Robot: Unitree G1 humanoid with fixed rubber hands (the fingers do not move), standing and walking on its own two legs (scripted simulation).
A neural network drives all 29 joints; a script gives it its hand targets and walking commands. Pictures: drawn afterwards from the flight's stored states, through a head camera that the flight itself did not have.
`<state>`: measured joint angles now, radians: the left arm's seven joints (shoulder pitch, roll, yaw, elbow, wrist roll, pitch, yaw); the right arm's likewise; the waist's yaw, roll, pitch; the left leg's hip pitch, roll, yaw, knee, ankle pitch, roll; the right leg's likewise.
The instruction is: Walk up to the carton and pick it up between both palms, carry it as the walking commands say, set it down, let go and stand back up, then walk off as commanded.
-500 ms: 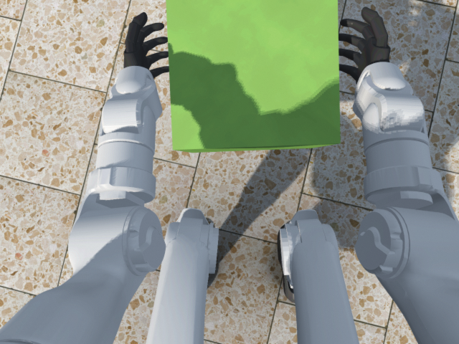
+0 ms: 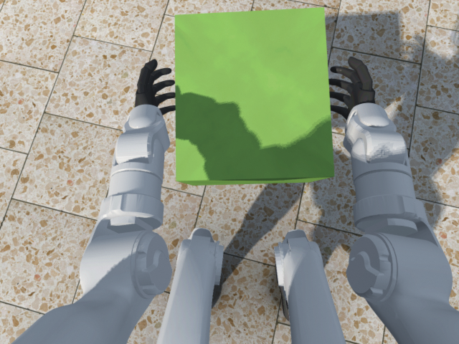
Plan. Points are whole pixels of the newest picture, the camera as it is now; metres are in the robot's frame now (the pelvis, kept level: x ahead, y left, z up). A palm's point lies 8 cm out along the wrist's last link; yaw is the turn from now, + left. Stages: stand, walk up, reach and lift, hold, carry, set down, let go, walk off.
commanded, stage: reach and lift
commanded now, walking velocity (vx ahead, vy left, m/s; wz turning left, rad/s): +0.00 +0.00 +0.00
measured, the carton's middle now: (249, 108) +0.53 +0.00 -0.15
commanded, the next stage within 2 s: none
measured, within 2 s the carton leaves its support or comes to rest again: neither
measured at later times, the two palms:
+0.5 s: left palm (131, 102) +0.47 +0.17 +0.01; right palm (380, 100) +0.48 -0.16 +0.01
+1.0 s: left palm (101, 91) +0.45 +0.17 +0.09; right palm (417, 87) +0.46 -0.16 +0.09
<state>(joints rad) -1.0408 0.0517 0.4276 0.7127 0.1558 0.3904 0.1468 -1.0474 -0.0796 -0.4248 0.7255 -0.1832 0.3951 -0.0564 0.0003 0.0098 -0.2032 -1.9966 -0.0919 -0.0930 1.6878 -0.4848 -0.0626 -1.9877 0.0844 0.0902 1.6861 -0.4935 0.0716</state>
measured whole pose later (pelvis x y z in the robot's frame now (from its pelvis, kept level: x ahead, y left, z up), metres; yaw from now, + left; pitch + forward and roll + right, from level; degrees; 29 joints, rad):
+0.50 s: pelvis +0.02 +0.00 +0.06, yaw +0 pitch +42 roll -1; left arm -0.90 -0.01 0.41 0.69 0.17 0.38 0.19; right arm -0.90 -0.03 -0.42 0.72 -0.19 0.38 -0.07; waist 0.00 0.01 -0.26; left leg -1.76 -0.09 -0.10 1.50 -0.47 -0.05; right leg -1.75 0.08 0.10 1.50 -0.48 0.07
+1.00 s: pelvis +0.04 +0.00 +0.13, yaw +0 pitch +36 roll -1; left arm -0.74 -0.05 0.40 0.68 0.18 0.35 0.18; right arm -0.74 0.01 -0.40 0.69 -0.20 0.36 -0.07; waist 0.01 0.01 -0.28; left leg -1.46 -0.08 -0.12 1.25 -0.42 -0.05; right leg -1.45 0.08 0.11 1.25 -0.43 0.05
